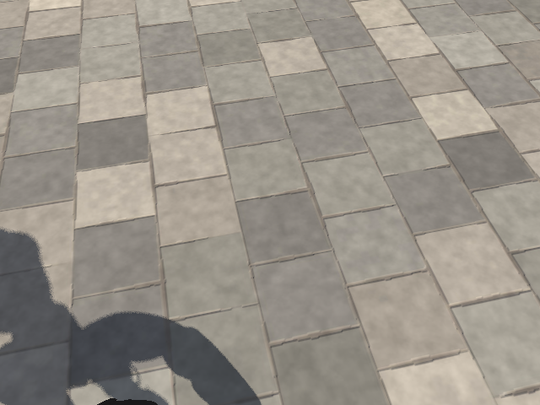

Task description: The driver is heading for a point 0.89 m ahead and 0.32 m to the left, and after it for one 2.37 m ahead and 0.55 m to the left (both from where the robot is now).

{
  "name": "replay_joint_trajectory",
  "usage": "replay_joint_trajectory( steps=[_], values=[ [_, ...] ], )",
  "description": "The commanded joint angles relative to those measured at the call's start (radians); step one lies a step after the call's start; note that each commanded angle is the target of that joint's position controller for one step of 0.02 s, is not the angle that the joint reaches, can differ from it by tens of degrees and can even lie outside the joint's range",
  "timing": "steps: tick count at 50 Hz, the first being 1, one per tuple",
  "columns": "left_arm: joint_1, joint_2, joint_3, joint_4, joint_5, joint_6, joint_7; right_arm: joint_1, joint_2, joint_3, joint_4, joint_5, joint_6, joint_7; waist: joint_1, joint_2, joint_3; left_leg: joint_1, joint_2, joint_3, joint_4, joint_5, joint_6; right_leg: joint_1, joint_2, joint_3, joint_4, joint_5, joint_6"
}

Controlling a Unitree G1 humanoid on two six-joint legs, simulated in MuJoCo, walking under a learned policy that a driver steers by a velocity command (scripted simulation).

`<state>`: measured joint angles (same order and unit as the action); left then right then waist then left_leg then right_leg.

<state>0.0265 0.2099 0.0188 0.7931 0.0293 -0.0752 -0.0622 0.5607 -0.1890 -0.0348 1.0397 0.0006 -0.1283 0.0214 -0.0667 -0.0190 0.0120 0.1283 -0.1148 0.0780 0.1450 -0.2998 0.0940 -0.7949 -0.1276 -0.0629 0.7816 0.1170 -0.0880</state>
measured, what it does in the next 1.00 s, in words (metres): walks ahead, turning left: right foot, then left foot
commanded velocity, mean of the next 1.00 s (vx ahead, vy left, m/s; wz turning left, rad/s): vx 0.46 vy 0.00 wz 0.63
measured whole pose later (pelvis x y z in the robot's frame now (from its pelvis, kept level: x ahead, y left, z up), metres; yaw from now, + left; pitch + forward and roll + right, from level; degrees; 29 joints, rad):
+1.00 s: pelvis +0.61 +0.01 +0.00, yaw +39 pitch +3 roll -2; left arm 0.11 0.30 0.07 0.70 0.01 -0.06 0.01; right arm 0.21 -0.32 -0.09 0.56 -0.01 0.03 0.00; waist -0.03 0.00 -0.02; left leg -0.33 -0.20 -0.32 0.52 -0.20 0.08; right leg -0.39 0.06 0.13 0.57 -0.29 0.04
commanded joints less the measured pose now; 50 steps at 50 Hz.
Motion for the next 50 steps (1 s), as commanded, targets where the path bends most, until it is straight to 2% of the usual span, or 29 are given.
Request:
replay_joint_trajectory(
  steps=[1,4,6,7,8,9,10,12,13,14,15,17,20,22,24,26,27,28,29,30,31,32,33,38,41,43,48,49,50],
  values=[
    [-0.135,0.035,-0.008,-0.078,-0.012,-0.010,-0.002,-0.005,-0.133,-0.010,-0.053,0.007,-0.026,-0.013,0.024,0.026,0.167,-0.192,0.246,-0.065,-0.171,0.672,0.056,0.210,0.075,-0.084,-0.179,0.094,-0.026],
    [-0.076,0.089,0.009,-0.075,-0.008,-0.012,0.018,0.005,-0.201,-0.016,-0.043,-0.018,-0.008,-0.032,0.077,0.115,0.047,0.049,0.290,-0.040,0.054,1.256,0.028,0.311,0.185,-0.113,-0.233,-0.076,-0.062],
    [0.233,0.160,0.041,0.010,-0.012,-0.012,0.044,-0.032,-0.247,-0.030,-0.040,-0.045,0.023,-0.053,0.228,0.160,-0.122,0.052,0.316,-0.034,0.457,1.354,0.028,0.605,0.219,-0.073,-0.251,-0.213,-0.096],
    [0.428,0.202,0.063,0.067,0.002,-0.008,0.062,-0.083,-0.242,-0.032,-0.054,-0.046,0.030,-0.053,0.320,0.144,-0.203,-0.106,0.286,-0.020,0.743,1.156,0.034,0.845,0.153,-0.015,-0.264,-0.275,-0.123],
    [0.501,0.283,0.084,0.076,0.042,-0.012,0.076,-0.028,-0.090,-0.001,-0.092,-0.021,0.024,-0.034,0.254,-0.064,-0.298,-0.449,0.161,-0.024,1.146,0.430,0.027,1.120,-0.138,0.333,-0.245,-0.448,-0.176],
    [0.459,0.267,0.087,0.072,0.042,-0.014,0.055,0.081,-0.054,0.006,-0.095,0.044,0.010,-0.028,0.172,-0.223,-0.421,-0.732,0.019,-0.141,1.429,-0.178,0.012,1.274,-0.335,0.838,-0.407,-0.359,-0.291],
    [0.362,0.198,0.078,0.071,0.020,-0.022,0.045,-0.049,-0.131,-0.009,-0.117,0.033,0.011,-0.046,0.149,-0.036,-0.272,-0.786,0.112,-0.178,1.389,-0.053,0.029,1.125,-0.268,0.660,-0.439,-0.206,-0.232],
    [0.266,0.091,0.050,0.083,0.019,-0.047,0.040,-0.138,-0.103,-0.009,-0.122,0.013,0.024,-0.044,0.089,0.089,-0.054,-0.726,0.170,-0.163,1.258,-0.007,0.014,0.809,-0.212,0.350,-0.466,0.206,-0.168],
    [0.266,0.057,0.038,0.094,0.010,-0.054,0.046,-0.149,-0.098,-0.013,-0.132,-0.008,0.044,-0.036,0.063,0.067,-0.018,-0.696,0.183,-0.157,1.210,-0.008,0.003,0.725,-0.181,0.246,-0.482,0.303,-0.131],
    [0.169,0.020,0.028,0.068,-0.023,-0.071,0.037,-0.159,-0.090,-0.029,-0.135,0.073,0.050,-0.035,0.059,-0.039,-0.045,-0.655,0.213,-0.206,1.210,0.001,-0.004,0.710,-0.138,0.146,-0.503,0.358,-0.093],
    [0.145,0.027,0.026,0.069,-0.028,-0.080,0.037,-0.159,-0.100,-0.034,-0.150,0.082,0.062,-0.034,0.032,-0.061,-0.041,-0.660,0.220,-0.195,1.154,0.018,-0.011,0.687,-0.117,0.100,-0.519,0.373,-0.074],
    [0.076,0.076,0.033,0.065,-0.028,-0.078,0.057,-0.210,-0.084,-0.036,-0.192,0.054,0.076,-0.031,-0.006,-0.055,0.034,-0.665,0.214,-0.130,1.020,0.065,-0.035,0.559,-0.079,-0.019,-0.567,0.411,-0.052],
    [0.065,0.147,0.049,0.052,-0.029,-0.057,0.106,-0.312,-0.055,-0.021,-0.246,0.025,0.063,-0.007,0.016,-0.035,0.054,-0.585,0.166,0.000,0.669,0.320,-0.067,0.482,0.014,-0.173,-0.534,0.376,-0.019],
    [0.124,0.189,0.056,0.047,-0.040,-0.045,0.134,-0.332,-0.070,-0.026,-0.259,0.016,0.060,0.017,0.046,-0.037,-0.019,-0.542,0.111,0.059,0.549,0.458,-0.073,0.575,0.005,-0.190,-0.439,0.446,-0.003],
    [0.110,0.215,0.061,0.024,-0.056,-0.026,0.145,-0.295,-0.123,-0.047,-0.275,0.013,0.067,0.031,0.020,-0.077,-0.078,-0.492,0.072,0.082,0.512,0.411,-0.046,0.656,-0.031,-0.181,-0.317,0.562,0.014],
    [0.055,0.230,0.069,-0.015,-0.070,-0.002,0.141,-0.176,-0.204,-0.080,-0.272,0.012,0.078,0.032,-0.058,-0.093,-0.138,-0.375,0.048,0.062,0.482,0.325,0.018,0.676,-0.068,-0.159,-0.104,0.618,0.026],
    [0.012,0.211,0.065,-0.034,-0.069,0.007,0.129,-0.040,-0.254,-0.105,-0.243,0.012,0.080,0.022,-0.136,-0.031,-0.179,-0.219,0.044,0.015,0.382,0.397,0.061,0.615,-0.040,-0.149,0.128,0.444,0.052],
    [0.043,0.110,0.038,-0.043,-0.036,0.008,0.099,-0.063,-0.273,-0.106,-0.241,0.018,0.083,0.005,-0.079,0.203,-0.118,-0.133,0.124,-0.131,0.348,0.736,0.099,0.442,0.101,-0.144,0.405,-0.414,0.101],
    [0.196,0.040,0.020,-0.071,-0.014,0.003,0.074,-0.182,-0.315,-0.097,-0.324,-0.043,0.069,0.000,0.085,0.367,-0.175,0.025,0.338,-0.653,0.385,1.070,0.335,0.112,0.288,0.003,0.782,-0.840,0.159],
    [0.261,0.136,0.027,-0.073,-0.024,-0.015,0.059,-0.250,-0.348,-0.106,-0.389,-0.059,0.063,0.009,0.060,0.260,-0.393,0.099,0.452,-0.854,0.245,0.832,0.418,0.081,0.254,0.230,0.865,-0.773,0.133],
    [0.182,0.204,0.040,-0.101,-0.040,-0.018,0.055,-0.330,-0.323,-0.106,-0.440,-0.031,0.066,0.011,0.061,0.117,-0.325,0.021,0.427,-0.807,0.201,0.566,0.376,0.051,0.220,0.241,0.802,-0.682,0.107],
    [0.111,0.205,0.047,-0.110,-0.027,-0.008,0.067,-0.374,-0.278,-0.095,-0.449,0.009,0.074,0.006,0.082,-0.039,-0.215,-0.119,0.366,-0.723,0.176,0.402,0.302,0.048,0.178,0.228,0.705,-0.605,0.111],
    [0.077,0.198,0.050,-0.118,-0.015,0.008,0.080,-0.386,-0.245,-0.082,-0.454,0.029,0.082,-0.002,0.095,-0.088,-0.172,-0.233,0.317,-0.664,0.163,0.349,0.255,0.093,0.155,0.228,0.612,-0.570,0.116],
    [0.028,0.120,0.043,-0.147,-0.019,0.045,0.095,-0.352,-0.264,-0.098,-0.490,0.017,0.130,-0.054,0.088,0.020,-0.162,-0.343,0.172,-0.509,0.206,0.510,0.162,0.206,0.184,0.196,0.257,-0.476,0.165],
    [0.006,0.131,0.049,-0.155,-0.039,0.050,0.091,-0.369,-0.264,-0.096,-0.526,0.033,0.151,-0.074,0.067,0.104,-0.185,-0.367,0.143,-0.579,0.127,-0.166,0.132,0.234,0.180,0.204,0.092,-0.385,0.170],
    [-0.028,0.146,0.057,-0.172,-0.044,0.034,0.086,-0.358,-0.268,-0.095,-0.532,0.028,0.147,-0.069,0.045,0.175,-0.133,-0.390,0.149,-0.637,0.098,-0.313,0.126,0.252,0.187,0.203,-0.005,-0.380,0.165],
    [-0.029,0.152,0.075,-0.187,-0.055,-0.029,0.066,-0.373,-0.241,-0.082,-0.548,0.030,0.138,-0.051,0.034,0.205,-0.080,-0.447,0.143,-0.674,0.169,-0.318,0.112,0.432,0.196,0.192,-0.213,-0.385,0.139],
    [0.043,0.143,0.050,-0.156,0.006,0.012,0.062,-0.421,-0.297,-0.098,-0.545,-0.057,0.147,0.002,0.051,0.204,-0.059,-0.535,0.098,-0.641,0.184,-0.307,0.088,0.514,0.207,0.132,-0.224,-0.450,0.121],
    [0.125,0.150,0.059,-0.145,-0.001,0.022,0.065,-0.476,-0.272,-0.095,-0.566,-0.049,0.150,0.020,0.116,0.160,-0.036,-0.664,0.071,-0.620,0.231,-0.324,0.058,0.668,0.194,0.128,-0.314,-0.397,0.104]
  ],
)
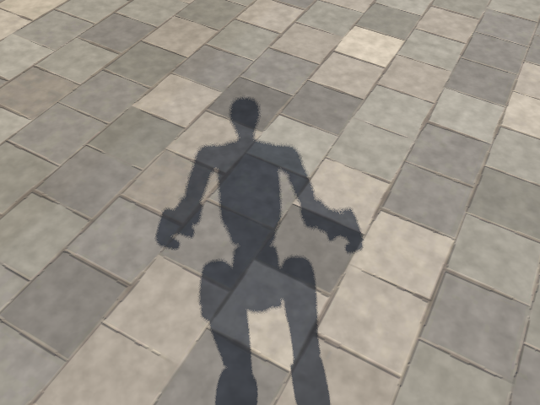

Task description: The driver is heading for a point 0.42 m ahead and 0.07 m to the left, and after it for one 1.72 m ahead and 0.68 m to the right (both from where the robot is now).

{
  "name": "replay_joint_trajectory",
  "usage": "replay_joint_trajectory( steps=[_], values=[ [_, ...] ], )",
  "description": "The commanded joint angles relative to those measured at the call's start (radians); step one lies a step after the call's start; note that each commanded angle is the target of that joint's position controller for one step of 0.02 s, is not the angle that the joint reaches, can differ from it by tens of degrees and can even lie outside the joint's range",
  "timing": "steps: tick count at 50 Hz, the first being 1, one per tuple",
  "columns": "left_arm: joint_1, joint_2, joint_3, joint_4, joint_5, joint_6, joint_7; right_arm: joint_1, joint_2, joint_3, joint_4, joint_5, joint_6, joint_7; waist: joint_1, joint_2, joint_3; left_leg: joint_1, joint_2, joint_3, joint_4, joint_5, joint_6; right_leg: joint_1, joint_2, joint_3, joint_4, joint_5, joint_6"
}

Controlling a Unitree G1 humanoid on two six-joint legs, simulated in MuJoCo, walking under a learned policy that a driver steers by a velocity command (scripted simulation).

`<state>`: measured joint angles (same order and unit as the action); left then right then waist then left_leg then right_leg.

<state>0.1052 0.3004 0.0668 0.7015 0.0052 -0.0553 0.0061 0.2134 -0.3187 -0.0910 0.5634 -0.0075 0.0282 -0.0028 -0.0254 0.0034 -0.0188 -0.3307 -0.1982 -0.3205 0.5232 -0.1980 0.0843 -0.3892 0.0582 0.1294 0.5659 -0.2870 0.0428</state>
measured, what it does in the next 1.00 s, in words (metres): walks ahead: right foot, then left foot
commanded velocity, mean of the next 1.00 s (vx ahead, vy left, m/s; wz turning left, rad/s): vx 0.40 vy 0.00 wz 0.23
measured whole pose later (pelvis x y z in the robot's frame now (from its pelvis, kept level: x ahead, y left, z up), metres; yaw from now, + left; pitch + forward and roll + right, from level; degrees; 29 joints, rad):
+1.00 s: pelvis +0.40 +0.07 -0.02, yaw +10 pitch +2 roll +2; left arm 0.22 0.29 0.07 0.61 -0.01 0.03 -0.01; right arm 0.07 -0.29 -0.07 0.76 0.01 0.00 -0.02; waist 0.03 0.01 0.04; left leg -0.25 0.12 0.28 0.69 -0.40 -0.03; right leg -0.45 -0.05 -0.07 0.67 -0.25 -0.04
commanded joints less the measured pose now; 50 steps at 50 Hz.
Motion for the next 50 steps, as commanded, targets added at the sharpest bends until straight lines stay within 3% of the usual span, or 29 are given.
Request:
replay_joint_trajectory(
  steps=[1,2,3,4,5,8,13,17,18,19,21,22,23,24,25,26,27,28,29,30,31,33,37,41,45,47,48,49,50],
  values=[
    [0.158,0.114,0.025,-0.035,0.020,0.000,0.008,-0.169,-0.097,-0.025,-0.108,-0.027,-0.015,0.047,0.141,0.056,0.003,-0.385,0.091,-0.145,-0.028,-0.453,0.010,0.455,-0.064,-0.022,-0.182,-0.029,-0.046],
    [0.217,0.203,0.042,-0.043,0.034,-0.007,0.020,-0.136,0.008,0.003,-0.122,-0.006,-0.032,0.036,0.149,-0.163,-0.036,-0.478,-0.002,0.048,0.310,-0.440,-0.027,0.539,-0.329,0.248,-0.290,-0.295,-0.080],
    [0.149,0.292,0.063,-0.065,0.068,-0.010,0.017,-0.148,-0.009,0.012,-0.166,-0.008,-0.043,0.035,0.099,-0.253,-0.008,-0.650,0.032,0.124,0.476,-0.300,-0.039,0.487,-0.489,0.641,-0.425,-0.569,-0.172],
    [0.103,0.229,0.055,-0.072,0.058,-0.011,0.010,-0.185,-0.082,0.001,-0.164,-0.032,-0.046,0.037,0.078,-0.111,0.022,-0.662,0.148,0.146,0.575,-0.178,-0.043,0.425,-0.499,0.601,-0.400,-0.554,-0.195],
    [0.110,0.180,0.037,-0.069,0.038,-0.011,0.006,-0.184,-0.108,-0.007,-0.147,-0.042,-0.044,0.050,0.074,-0.058,0.012,-0.634,0.156,0.152,0.608,-0.117,-0.048,0.400,-0.433,0.458,-0.369,-0.473,-0.168],
    [0.177,0.155,0.020,-0.035,0.029,-0.019,0.005,-0.115,-0.093,0.000,-0.105,-0.046,-0.022,0.089,0.064,-0.105,0.012,-0.583,0.186,0.217,0.756,-0.013,-0.066,0.353,-0.302,0.154,-0.378,-0.249,-0.115],
    [0.321,0.141,0.017,0.020,0.038,-0.042,-0.013,-0.201,-0.087,0.013,-0.100,-0.037,-0.009,0.095,0.110,-0.106,0.096,-0.670,0.225,0.243,0.783,0.079,-0.067,0.387,-0.298,-0.034,-0.410,-0.104,-0.104],
    [0.342,0.111,0.005,0.055,0.032,-0.040,-0.006,-0.316,-0.039,0.036,-0.108,-0.043,-0.019,0.110,0.125,-0.107,0.189,-0.558,0.237,0.389,0.494,0.095,-0.065,0.378,-0.264,-0.247,-0.374,0.413,-0.096],
    [0.290,0.159,0.016,0.037,-0.007,-0.026,0.024,-0.306,0.009,0.044,-0.117,0.094,-0.060,0.091,0.124,-0.174,0.161,-0.560,0.265,0.359,0.422,0.125,-0.066,0.450,-0.268,-0.254,-0.308,0.549,-0.089],
    [0.264,0.186,0.019,0.030,-0.011,-0.015,0.040,-0.311,0.012,0.054,-0.116,0.094,-0.077,0.094,0.103,-0.158,0.134,-0.475,0.238,0.408,0.328,0.116,-0.057,0.447,-0.271,-0.297,-0.263,0.735,-0.076],
    [0.295,0.236,0.031,0.036,-0.017,-0.001,0.057,-0.278,-0.024,0.034,-0.097,0.047,-0.081,0.096,0.076,-0.157,0.060,-0.239,0.139,0.495,0.213,0.083,-0.040,0.417,-0.279,-0.324,-0.148,1.145,-0.074],
    [0.317,0.258,0.037,0.050,-0.031,-0.003,0.058,-0.206,-0.045,0.021,-0.089,0.035,-0.080,0.095,0.031,-0.182,0.012,-0.089,0.102,0.484,0.161,0.057,-0.013,0.384,-0.299,-0.305,-0.051,1.254,-0.083],
    [0.313,0.243,0.031,0.054,-0.040,-0.012,0.053,-0.038,-0.095,-0.007,-0.053,0.033,-0.079,0.087,-0.058,-0.177,-0.062,0.153,0.090,0.425,0.058,0.152,0.042,0.305,-0.302,-0.289,0.102,1.210,-0.088],
    [0.289,0.209,0.016,0.041,-0.041,-0.032,0.044,0.117,-0.135,-0.029,-0.008,0.033,-0.073,0.061,-0.149,-0.134,-0.104,0.407,0.149,0.315,-0.083,0.359,0.101,0.132,-0.253,-0.298,0.331,0.944,-0.062],
    [0.382,0.032,-0.034,0.009,0.042,-0.054,0.016,0.140,-0.209,-0.017,0.018,0.009,-0.071,0.025,-0.031,0.185,-0.241,0.781,0.446,0.026,0.146,1.072,0.185,-0.215,-0.129,-0.255,0.739,-0.399,-0.034],
    [0.488,0.110,-0.041,0.060,-0.029,-0.066,-0.002,0.194,-0.184,-0.007,-0.013,-0.035,-0.078,0.022,-0.089,0.164,-0.608,0.898,0.721,-0.320,0.097,0.991,0.401,-0.243,-0.056,0.051,0.958,-0.453,-0.041],
    [0.317,0.208,-0.008,0.043,-0.067,-0.058,0.001,0.190,-0.141,-0.001,0.011,-0.035,-0.078,0.029,-0.140,0.024,-0.529,0.735,0.623,-0.175,0.003,0.905,0.333,-0.232,-0.094,0.064,0.939,-0.337,-0.035],
    [0.253,0.178,-0.011,0.001,-0.074,-0.047,0.008,0.098,-0.127,0.005,0.035,-0.006,-0.088,0.032,-0.076,0.010,-0.325,0.564,0.578,-0.047,-0.052,0.775,0.280,-0.290,-0.131,0.021,0.830,-0.255,-0.025],
    [0.244,0.147,-0.015,0.018,-0.056,-0.031,0.020,0.030,-0.084,0.018,0.040,0.013,-0.098,0.031,-0.024,-0.037,-0.215,0.403,0.531,0.018,-0.095,0.680,0.237,-0.267,-0.169,-0.011,0.766,-0.210,-0.006],
    [0.283,0.145,-0.008,0.030,-0.048,-0.006,0.025,-0.023,-0.058,0.025,0.047,0.012,-0.103,0.034,0.025,0.002,-0.146,0.261,0.506,0.090,-0.141,0.645,0.226,-0.205,-0.184,-0.020,0.735,-0.180,0.007],
    [0.325,0.135,-0.003,0.047,-0.045,0.019,0.026,-0.053,-0.048,0.026,0.057,-0.002,-0.107,0.037,0.058,0.038,-0.114,0.132,0.488,0.157,-0.199,0.604,0.212,-0.117,-0.189,-0.029,0.725,-0.150,0.019],
    [0.353,0.096,0.001,0.044,-0.040,0.048,0.034,-0.124,-0.044,0.023,0.070,-0.017,-0.118,0.032,0.095,0.082,-0.066,0.004,0.471,0.268,-0.261,0.591,0.204,-0.082,-0.176,-0.061,0.702,-0.100,0.048],
    [0.268,0.071,0.010,-0.014,-0.024,0.066,0.040,-0.162,-0.045,0.018,0.099,-0.022,-0.106,-0.010,0.086,0.095,-0.042,0.045,0.455,0.406,-0.274,0.497,0.163,-0.177,-0.195,-0.080,0.570,0.073,0.063],
    [0.161,0.042,0.003,-0.072,-0.017,0.072,0.005,-0.163,-0.069,0.009,0.117,-0.011,-0.068,-0.035,0.042,0.090,-0.037,0.116,0.475,0.468,-0.243,0.364,0.147,-0.162,-0.201,-0.132,0.363,0.168,0.036],
    [0.113,0.072,0.018,-0.132,-0.022,0.088,-0.028,-0.147,-0.110,-0.012,0.134,0.018,-0.041,-0.030,0.023,0.107,-0.026,0.215,0.545,0.459,-0.168,0.356,0.112,-0.151,-0.178,-0.186,0.232,0.060,-0.017],
    [0.134,0.075,0.027,-0.146,-0.023,0.091,-0.035,-0.157,-0.117,-0.020,0.140,0.039,-0.035,-0.025,0.045,0.100,-0.031,0.250,0.555,0.476,-0.080,0.400,0.065,-0.096,-0.147,-0.222,0.121,0.036,-0.061],
    [0.179,0.083,0.037,-0.138,-0.021,0.088,-0.031,-0.154,-0.104,-0.020,0.148,0.047,-0.032,-0.024,0.069,0.069,-0.047,0.234,0.524,0.514,0.022,0.399,0.020,-0.009,-0.111,-0.242,0.028,0.105,-0.091],
    [0.261,0.157,0.069,-0.120,-0.013,0.082,-0.015,-0.094,-0.081,-0.019,0.163,0.038,-0.030,-0.019,0.090,-0.065,-0.070,0.147,0.435,0.559,0.238,0.319,-0.045,0.148,-0.097,-0.168,-0.072,0.405,-0.144],
    [0.286,0.320,0.110,-0.137,-0.004,0.077,0.005,-0.104,-0.040,-0.007,0.107,-0.008,-0.037,-0.015,0.053,-0.386,-0.067,-0.223,0.267,0.577,0.580,-0.268,-0.148,0.365,-0.317,0.229,-0.087,0.906,-0.295]
  ],
)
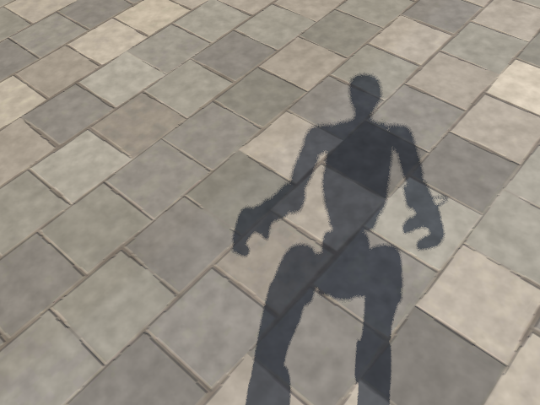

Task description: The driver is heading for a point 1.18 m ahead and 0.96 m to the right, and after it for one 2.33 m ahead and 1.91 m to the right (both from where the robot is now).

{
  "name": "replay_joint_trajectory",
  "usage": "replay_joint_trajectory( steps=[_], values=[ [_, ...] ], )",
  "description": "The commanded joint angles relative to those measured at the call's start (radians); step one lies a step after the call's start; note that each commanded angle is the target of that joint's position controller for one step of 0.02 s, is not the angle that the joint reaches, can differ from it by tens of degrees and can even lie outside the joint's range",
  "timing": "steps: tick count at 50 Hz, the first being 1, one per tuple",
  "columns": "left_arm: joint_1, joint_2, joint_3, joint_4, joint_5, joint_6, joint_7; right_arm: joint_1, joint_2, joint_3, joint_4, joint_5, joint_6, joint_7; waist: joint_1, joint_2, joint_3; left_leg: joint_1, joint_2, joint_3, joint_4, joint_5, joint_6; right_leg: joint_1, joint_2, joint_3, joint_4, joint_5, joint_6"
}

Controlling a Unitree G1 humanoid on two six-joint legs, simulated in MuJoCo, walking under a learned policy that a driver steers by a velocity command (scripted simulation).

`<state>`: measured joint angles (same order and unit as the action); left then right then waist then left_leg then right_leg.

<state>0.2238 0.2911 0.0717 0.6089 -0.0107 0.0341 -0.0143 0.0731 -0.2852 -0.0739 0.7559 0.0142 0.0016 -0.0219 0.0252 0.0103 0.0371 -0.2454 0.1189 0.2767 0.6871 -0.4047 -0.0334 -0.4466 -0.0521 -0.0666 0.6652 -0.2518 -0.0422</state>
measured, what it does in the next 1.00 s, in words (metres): steps to the right, turning right: left foot, then right foot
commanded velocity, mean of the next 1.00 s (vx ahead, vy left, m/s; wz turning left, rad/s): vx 0.19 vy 0.00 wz -0.96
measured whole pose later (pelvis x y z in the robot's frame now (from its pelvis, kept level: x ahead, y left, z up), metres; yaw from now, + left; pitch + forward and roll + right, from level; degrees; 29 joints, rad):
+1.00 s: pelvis +0.08 -0.10 -0.01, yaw -57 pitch +2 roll +1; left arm 0.16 0.35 0.07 0.53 0.03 0.04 -0.07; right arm 0.32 -0.39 -0.11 0.77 -0.04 -0.01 0.03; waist -0.05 0.04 -0.04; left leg -0.12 0.23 0.26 0.67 -0.47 -0.06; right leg -0.37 -0.04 -0.11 0.70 -0.39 -0.07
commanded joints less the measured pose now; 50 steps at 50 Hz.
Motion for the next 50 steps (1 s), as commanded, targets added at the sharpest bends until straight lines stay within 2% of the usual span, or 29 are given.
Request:
replay_joint_trajectory(
  steps=[1,2,3,4,5,6,8,11,15,18,21,22,23,24,25,26,27,28,30,32,35,38,43,44,45,47,48,49,50],
  values=[
    [0.176,0.309,0.090,-0.079,0.044,-0.037,0.013,-0.029,-0.081,-0.017,-0.118,-0.043,-0.020,0.010,0.035,-0.349,-0.289,-0.469,-0.167,-0.269,0.632,-0.297,-0.042,0.528,-0.309,0.702,-0.264,0.748,-0.365],
    [0.153,0.270,0.080,-0.088,0.039,-0.055,-0.001,-0.071,-0.109,-0.024,-0.115,-0.016,-0.024,0.014,0.054,-0.192,-0.303,-0.502,-0.143,-0.366,0.676,-0.249,-0.015,0.534,-0.298,0.644,-0.291,0.639,-0.338],
    [0.113,0.241,0.075,-0.086,0.015,-0.063,0.004,-0.088,-0.095,-0.021,-0.118,-0.005,-0.028,0.010,0.026,-0.113,-0.249,-0.514,-0.126,-0.385,0.638,-0.163,0.007,0.488,-0.249,0.576,-0.286,0.531,-0.287],
    [0.058,0.208,0.067,-0.094,-0.011,-0.055,0.014,-0.080,-0.098,-0.022,-0.106,-0.015,-0.027,0.001,-0.005,-0.053,-0.199,-0.513,-0.107,-0.393,0.569,-0.088,0.009,0.427,-0.210,0.515,-0.289,0.460,-0.239],
    [0.003,0.185,0.058,-0.112,-0.017,-0.044,0.029,-0.078,-0.109,-0.026,-0.104,-0.022,-0.023,-0.005,-0.033,-0.074,-0.186,-0.465,-0.098,-0.400,0.499,-0.033,0.010,0.359,-0.178,0.477,-0.296,0.413,-0.210],
    [-0.024,0.175,0.055,-0.129,-0.011,-0.034,0.039,-0.075,-0.106,-0.025,-0.097,-0.021,-0.020,-0.002,-0.045,-0.094,-0.185,-0.416,-0.114,-0.393,0.453,0.005,0.003,0.318,-0.144,0.454,-0.300,0.404,-0.194],
    [-0.020,0.184,0.060,-0.141,-0.001,-0.022,0.053,-0.065,-0.079,-0.018,-0.077,-0.014,-0.018,0.001,-0.042,-0.094,-0.198,-0.381,-0.152,-0.390,0.334,0.044,-0.017,0.318,-0.113,0.444,-0.294,0.417,-0.180],
    [-0.008,0.205,0.071,-0.148,-0.005,-0.011,0.068,-0.072,-0.067,-0.011,-0.064,-0.008,-0.016,0.001,-0.030,-0.108,-0.204,-0.352,-0.180,-0.412,0.194,0.071,-0.038,0.313,-0.098,0.486,-0.286,0.336,-0.174],
    [-0.031,0.208,0.072,-0.166,-0.002,0.005,0.068,-0.074,-0.085,-0.018,-0.053,-0.005,-0.016,0.007,-0.017,-0.158,-0.172,-0.286,-0.201,-0.425,0.085,0.107,-0.038,0.242,-0.065,0.554,-0.290,0.177,-0.148],
    [-0.045,0.209,0.073,-0.176,-0.001,0.012,0.061,-0.071,-0.100,-0.025,-0.054,-0.003,-0.030,0.014,-0.007,-0.189,-0.161,-0.237,-0.205,-0.434,-0.002,0.095,-0.022,0.241,-0.050,0.614,-0.271,0.167,-0.139],
    [-0.086,0.207,0.072,-0.191,-0.009,0.017,0.055,-0.009,-0.124,-0.040,-0.041,0.000,-0.045,0.023,-0.033,-0.202,-0.159,-0.098,-0.196,-0.424,-0.184,0.140,0.003,0.207,-0.014,0.654,-0.230,0.176,-0.113],
    [-0.106,0.197,0.067,-0.196,-0.015,0.020,0.052,0.034,-0.135,-0.049,-0.028,0.000,-0.047,0.024,-0.057,-0.184,-0.158,0.001,-0.170,-0.412,-0.302,0.237,0.016,0.160,0.023,0.637,-0.193,0.126,-0.085],
    [-0.060,0.148,0.052,-0.192,-0.013,0.022,0.047,0.058,-0.185,-0.063,-0.027,-0.010,-0.042,0.019,-0.036,-0.065,-0.192,0.143,-0.010,-0.525,-0.354,0.257,0.072,0.061,0.091,0.560,-0.062,-0.138,-0.041],
    [-0.006,0.107,0.040,-0.205,-0.017,0.019,0.042,0.029,-0.250,-0.070,-0.036,-0.033,-0.025,0.011,0.026,0.233,-0.164,0.206,0.192,-0.768,-0.400,0.370,0.214,-0.139,0.246,0.324,0.155,-0.385,0.014],
    [-0.006,0.203,0.066,-0.203,-0.004,0.003,0.034,0.009,-0.204,-0.063,-0.057,-0.058,-0.030,0.009,0.015,0.250,-0.132,0.130,0.284,-0.859,-0.423,0.366,0.298,-0.210,0.162,0.286,0.383,-0.351,0.060],
    [-0.007,0.250,0.080,-0.178,-0.009,0.002,0.029,-0.043,-0.149,-0.048,-0.084,-0.049,-0.030,-0.001,0.019,0.179,-0.109,0.095,0.238,-0.748,-0.409,0.321,0.280,-0.205,0.111,0.257,0.466,-0.272,0.076],
    [0.001,0.243,0.081,-0.154,-0.010,0.009,0.029,-0.078,-0.119,-0.039,-0.096,-0.036,-0.022,-0.013,0.020,0.129,-0.082,0.070,0.163,-0.632,-0.397,0.266,0.235,-0.201,0.090,0.234,0.511,-0.201,0.089],
    [0.011,0.217,0.074,-0.145,-0.005,0.016,0.029,-0.081,-0.113,-0.034,-0.102,-0.024,-0.016,-0.025,0.011,0.108,-0.073,0.077,0.127,-0.567,-0.392,0.266,0.216,-0.223,0.079,0.211,0.578,-0.147,0.101],
    [-0.008,0.169,0.053,-0.158,-0.016,0.019,0.021,-0.045,-0.126,-0.030,-0.095,-0.026,-0.007,-0.039,-0.013,0.094,-0.049,0.088,0.109,-0.461,-0.404,0.357,0.225,-0.255,0.041,0.141,0.591,-0.101,0.117],
    [-0.067,0.142,0.038,-0.183,-0.022,0.017,0.020,0.020,-0.146,-0.035,-0.082,-0.034,0.000,-0.040,-0.059,0.115,-0.060,0.171,0.125,-0.413,-0.407,0.414,0.245,-0.294,0.002,0.102,0.517,-0.085,0.134],
    [-0.096,0.142,0.030,-0.199,-0.023,0.006,0.009,0.129,-0.204,-0.055,-0.066,-0.014,-0.012,-0.025,-0.114,0.163,-0.123,0.291,0.194,-0.450,-0.490,0.024,0.238,-0.336,-0.050,0.077,0.442,-0.097,0.129],
    [-0.111,0.139,0.026,-0.198,-0.020,-0.008,-0.003,0.134,-0.229,-0.065,-0.069,-0.006,-0.038,-0.014,-0.111,0.149,-0.087,0.283,0.230,-0.426,-0.544,-0.157,0.207,-0.328,-0.077,0.061,0.375,-0.093,0.100],
    [-0.117,0.097,0.011,-0.185,-0.021,-0.019,-0.014,0.131,-0.244,-0.073,-0.059,-0.004,-0.062,0.010,-0.090,0.123,-0.019,0.238,0.243,-0.282,-0.563,-0.148,0.170,-0.227,-0.099,0.024,0.238,-0.113,0.052],
    [-0.156,0.110,0.007,-0.188,0.073,0.015,-0.064,0.168,-0.221,-0.060,-0.055,-0.071,-0.053,0.035,-0.093,0.123,-0.036,0.198,0.233,-0.174,-0.547,-0.195,0.122,-0.119,-0.049,-0.035,0.137,-0.132,0.028],
    [-0.174,0.113,0.011,-0.185,0.069,0.022,-0.085,0.163,-0.220,-0.061,-0.054,-0.070,-0.044,0.046,-0.099,0.158,-0.021,0.144,0.212,-0.128,-0.533,-0.203,0.098,-0.036,-0.024,-0.083,0.090,-0.144,0.011],
    [-0.122,0.109,0.011,-0.156,0.054,0.020,-0.089,0.157,-0.232,-0.059,-0.058,-0.055,-0.026,0.051,-0.055,0.153,0.001,0.077,0.222,-0.081,-0.443,-0.192,0.084,0.102,0.023,-0.145,0.021,-0.136,-0.025],
    [-0.013,0.110,0.017,-0.107,0.053,0.014,-0.077,0.140,-0.229,-0.056,-0.062,-0.045,-0.021,0.054,0.016,0.093,-0.016,0.005,0.195,-0.025,-0.278,-0.063,0.075,0.250,0.070,-0.163,-0.025,-0.115,-0.044],
    [0.240,0.159,0.043,0.001,0.052,0.002,-0.050,0.132,-0.190,-0.041,-0.070,-0.054,-0.018,0.056,0.136,-0.091,-0.097,-0.106,0.116,0.049,0.136,0.192,0.063,0.485,0.131,-0.109,-0.063,-0.201,-0.072],
    [0.359,0.224,0.042,0.031,0.030,-0.010,-0.030,0.052,-0.038,0.007,-0.120,-0.077,-0.022,0.060,0.174,-0.361,-0.026,-0.483,0.023,0.002,0.556,-0.210,0.038,0.555,-0.085,0.269,-0.180,-0.363,-0.103]
  ],
)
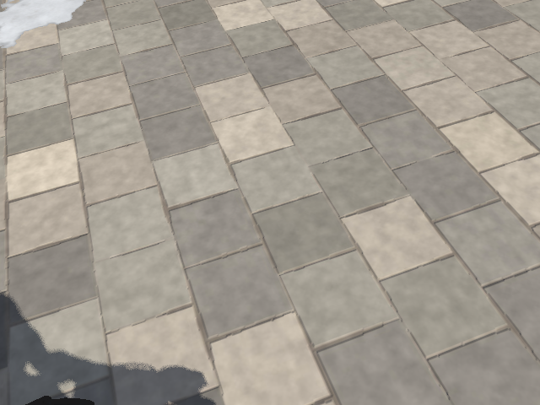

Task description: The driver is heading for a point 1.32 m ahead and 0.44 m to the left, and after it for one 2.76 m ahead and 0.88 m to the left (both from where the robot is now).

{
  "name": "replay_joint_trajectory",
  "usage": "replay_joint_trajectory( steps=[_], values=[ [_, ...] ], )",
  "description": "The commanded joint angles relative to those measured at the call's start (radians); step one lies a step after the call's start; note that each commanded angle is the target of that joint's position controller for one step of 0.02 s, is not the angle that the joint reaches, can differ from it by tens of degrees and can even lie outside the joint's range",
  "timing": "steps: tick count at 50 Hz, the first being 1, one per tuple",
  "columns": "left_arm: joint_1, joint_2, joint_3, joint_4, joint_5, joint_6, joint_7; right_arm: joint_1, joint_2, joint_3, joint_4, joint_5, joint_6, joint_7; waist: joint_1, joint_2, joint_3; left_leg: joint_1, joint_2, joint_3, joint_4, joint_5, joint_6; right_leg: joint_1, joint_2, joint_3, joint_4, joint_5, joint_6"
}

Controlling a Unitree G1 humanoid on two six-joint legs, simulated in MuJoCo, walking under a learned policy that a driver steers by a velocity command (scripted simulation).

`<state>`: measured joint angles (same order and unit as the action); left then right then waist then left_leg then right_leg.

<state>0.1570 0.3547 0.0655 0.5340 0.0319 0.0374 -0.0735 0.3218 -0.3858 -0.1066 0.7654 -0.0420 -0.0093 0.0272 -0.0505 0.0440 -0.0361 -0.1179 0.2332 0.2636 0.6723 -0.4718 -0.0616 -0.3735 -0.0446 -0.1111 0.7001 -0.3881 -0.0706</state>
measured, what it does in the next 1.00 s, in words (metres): walks ahead, turning left: left foot, then right foot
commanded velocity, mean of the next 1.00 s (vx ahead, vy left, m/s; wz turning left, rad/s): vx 0.94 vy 0.00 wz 0.37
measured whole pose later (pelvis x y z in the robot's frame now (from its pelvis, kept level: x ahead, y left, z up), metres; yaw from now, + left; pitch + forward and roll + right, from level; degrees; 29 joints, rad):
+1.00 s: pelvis +0.87 -0.07 +0.01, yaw +26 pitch +3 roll -2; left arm 0.19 0.31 0.03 0.72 0.06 -0.08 0.02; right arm 0.28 -0.38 -0.08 0.80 -0.02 -0.03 0.02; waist -0.03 0.04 0.04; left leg -0.41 -0.04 -0.05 1.31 -0.30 0.11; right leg -0.33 -0.02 -0.07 0.52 -0.24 0.02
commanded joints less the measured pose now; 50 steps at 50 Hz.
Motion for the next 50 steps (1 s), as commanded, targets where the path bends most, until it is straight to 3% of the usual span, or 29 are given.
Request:
replay_joint_trajectory(
  steps=[1,2,4,5,7,12,15,18,20,21,22,23,24,25,26,28,30,34,37,39,41,42,43,44,45,46,47,48,50],
  values=[
    [0.349,0.273,0.060,0.032,-0.041,-0.024,0.044,-0.307,0.047,0.042,-0.259,-0.038,-0.028,0.014,0.235,-0.479,0.017,-0.922,-0.229,-0.216,0.718,-0.154,0.028,0.508,-0.219,0.856,-0.479,-0.320,-0.189],
    [0.333,0.248,0.060,0.043,-0.029,-0.030,0.052,-0.356,-0.019,0.032,-0.276,-0.046,-0.045,0.014,0.228,-0.292,0.050,-0.990,-0.163,-0.301,0.749,-0.051,0.033,0.534,-0.281,0.868,-0.532,-0.312,-0.228],
    [0.282,0.186,0.041,0.054,-0.006,-0.044,0.064,-0.240,-0.065,0.031,-0.200,-0.039,-0.068,0.015,0.136,-0.150,0.077,-0.866,-0.107,-0.299,0.626,0.105,0.031,0.422,-0.214,0.685,-0.470,-0.203,-0.216],
    [0.226,0.150,0.025,0.052,-0.008,-0.055,0.069,-0.176,-0.065,0.033,-0.163,-0.040,-0.060,0.021,0.091,-0.132,0.079,-0.780,-0.089,-0.290,0.562,0.168,0.026,0.354,-0.162,0.587,-0.495,-0.176,-0.191],
    [0.201,0.094,-0.001,0.077,-0.010,-0.089,0.068,-0.155,-0.052,0.042,-0.137,-0.027,-0.033,0.032,0.059,-0.143,0.109,-0.700,-0.090,-0.256,0.483,0.278,0.018,0.279,-0.116,0.478,-0.557,-0.018,-0.174],
    [0.277,0.088,-0.004,0.169,-0.023,-0.130,0.052,-0.312,0.018,0.078,-0.162,0.018,-0.023,0.047,0.087,-0.076,0.162,-0.670,-0.141,-0.159,0.194,0.455,0.078,0.357,-0.054,0.200,-0.607,0.536,-0.103],
    [0.290,0.093,-0.011,0.222,-0.015,-0.148,0.062,-0.359,0.052,0.096,-0.177,0.036,-0.027,0.055,0.083,-0.090,0.181,-0.524,-0.192,-0.135,0.005,0.537,0.157,0.376,-0.101,0.098,-0.695,0.768,-0.062],
    [0.259,0.146,0.003,0.243,0.014,-0.142,0.086,-0.200,-0.009,0.076,-0.113,0.043,-0.021,0.037,-0.005,-0.149,0.035,-0.324,-0.323,-0.086,0.015,0.463,0.206,0.535,-0.133,0.016,-0.503,1.432,-0.001],
    [0.190,0.175,0.019,0.231,0.043,-0.112,0.104,0.139,-0.076,0.043,-0.007,0.039,-0.014,0.020,-0.163,-0.178,-0.117,-0.045,-0.389,-0.086,0.052,0.326,0.237,0.525,-0.146,-0.001,-0.067,1.642,0.014],
    [0.123,0.185,0.023,0.222,0.037,-0.102,0.105,0.343,-0.109,0.019,0.052,0.031,-0.011,0.009,-0.282,-0.120,-0.148,0.155,-0.361,-0.153,-0.050,0.269,0.277,0.380,-0.095,-0.031,0.328,1.505,0.019],
    [0.072,0.029,-0.021,0.200,0.042,-0.122,0.085,0.367,-0.143,0.007,0.081,0.029,-0.002,-0.006,-0.221,0.078,-0.079,0.267,-0.225,-0.391,-0.030,0.095,0.307,0.045,0.070,0.001,0.739,0.502,0.009],
    [0.192,-0.054,-0.044,0.131,0.006,-0.145,0.058,0.192,-0.181,-0.001,0.039,0.021,0.002,-0.008,-0.013,0.351,-0.134,0.433,-0.033,-1.058,-0.288,-0.066,0.498,-0.387,0.210,0.161,0.977,-0.068,0.056],
    [0.139,0.026,-0.052,0.124,0.020,-0.166,0.062,0.111,-0.133,-0.004,-0.004,0.028,-0.005,-0.002,-0.036,0.129,-0.103,0.372,-0.008,-1.162,-0.446,-0.139,0.483,-0.423,0.131,0.259,0.924,0.040,0.019],
    [0.090,0.067,-0.048,0.122,0.020,-0.176,0.058,0.105,-0.089,0.003,0.006,0.034,-0.011,-0.002,-0.010,-0.024,-0.034,0.246,-0.016,-1.072,-0.466,-0.146,0.455,-0.390,0.075,0.267,0.834,0.117,0.014],
    [0.053,0.064,-0.055,0.119,0.029,-0.175,0.062,0.100,-0.055,0.010,0.021,0.031,-0.018,-0.002,0.021,-0.129,0.039,0.103,-0.053,-0.980,-0.483,-0.056,0.417,-0.337,0.035,0.248,0.729,0.135,0.018],
    [0.029,0.034,-0.069,0.097,0.056,-0.138,0.062,0.090,-0.038,0.025,0.041,0.032,-0.041,-0.014,0.082,-0.132,0.121,-0.102,-0.136,-0.819,-0.494,0.100,0.396,-0.269,-0.012,0.231,0.613,0.105,0.064],
    [-0.012,0.009,-0.084,0.073,0.061,-0.107,0.058,0.099,-0.054,0.023,0.040,0.039,-0.064,-0.013,0.090,-0.108,0.156,-0.214,-0.186,-0.724,-0.521,0.173,0.398,-0.257,-0.045,0.185,0.481,0.092,0.100],
    [-0.262,-0.032,-0.108,-0.025,0.025,-0.111,0.039,0.145,-0.059,0.011,0.046,0.054,-0.072,-0.014,-0.011,-0.052,0.191,-0.272,-0.258,-0.632,-0.554,0.455,0.321,-0.179,-0.024,0.100,0.073,0.420,0.133],
    [-0.316,-0.030,-0.106,-0.047,0.009,-0.117,0.042,0.211,-0.082,-0.001,0.068,0.058,-0.070,-0.014,-0.071,-0.004,0.117,-0.095,-0.234,-0.647,-0.488,0.761,0.278,-0.137,0.030,0.083,-0.066,0.534,0.113],
    [-0.307,-0.015,-0.100,-0.054,0.008,-0.123,0.050,0.192,-0.094,-0.007,0.068,0.053,-0.067,-0.024,-0.057,0.008,0.083,-0.009,-0.228,-0.643,-0.410,0.897,0.252,-0.064,0.058,0.094,-0.168,0.499,0.096],
    [-0.138,0.064,-0.064,-0.009,0.001,-0.129,0.073,0.149,-0.144,-0.018,0.056,0.044,-0.072,-0.029,0.033,0.026,-0.053,0.024,-0.223,-0.659,-0.182,1.117,0.206,0.197,0.100,0.122,-0.192,0.380,0.076],
    [0.054,0.112,-0.039,0.038,-0.008,-0.133,0.088,0.083,-0.182,-0.026,0.041,0.040,-0.078,-0.024,0.151,0.034,-0.143,-0.030,-0.240,-0.657,0.022,1.080,0.193,0.399,0.067,0.146,-0.197,0.315,0.065],
    [0.289,0.178,-0.004,0.090,0.007,-0.136,0.111,0.033,-0.128,-0.015,0.020,0.031,-0.093,-0.022,0.255,-0.004,-0.256,-0.165,-0.273,-0.615,0.290,0.882,0.192,0.647,-0.057,0.240,-0.136,0.094,0.041],
    [0.403,0.228,0.015,0.120,0.050,-0.137,0.124,0.061,0.069,0.033,-0.014,0.044,-0.098,-0.028,0.223,-0.265,-0.344,-0.442,-0.356,-0.496,0.620,-0.030,0.191,0.881,-0.360,0.582,-0.178,-0.137,0.002],
    [0.295,0.263,0.032,0.112,0.042,-0.127,0.107,0.149,0.038,0.049,-0.069,0.082,-0.084,-0.027,0.125,-0.465,-0.457,-0.601,-0.349,-0.421,0.787,-0.011,0.183,0.885,-0.469,1.055,-0.382,-0.299,-0.098],
    [0.168,0.124,0.015,0.085,0.032,-0.121,0.099,0.038,-0.042,0.038,-0.032,0.049,-0.063,-0.032,0.135,-0.234,-0.261,-0.648,-0.260,-0.392,0.766,0.132,0.186,0.709,-0.372,0.881,-0.426,-0.403,-0.079],
    [0.127,0.055,-0.002,0.100,0.024,-0.121,0.094,-0.025,-0.049,0.032,-0.037,0.032,-0.051,-0.018,0.126,-0.131,-0.132,-0.636,-0.229,-0.369,0.712,0.202,0.176,0.565,-0.326,0.690,-0.416,-0.232,-0.061],
    [0.133,0.032,-0.007,0.126,0.032,-0.123,0.091,-0.061,-0.035,0.032,-0.040,0.024,-0.040,-0.003,0.114,-0.067,-0.070,-0.618,-0.202,-0.360,0.686,0.209,0.166,0.472,-0.291,0.565,-0.429,-0.064,-0.046],
    [0.200,-0.004,-0.018,0.202,0.018,-0.138,0.087,-0.104,0.027,0.047,-0.078,0.007,-0.014,0.024,0.083,-0.118,0.015,-0.618,-0.154,-0.353,0.659,0.205,0.160,0.361,-0.249,0.383,-0.454,0.119,-0.025]
  ],
)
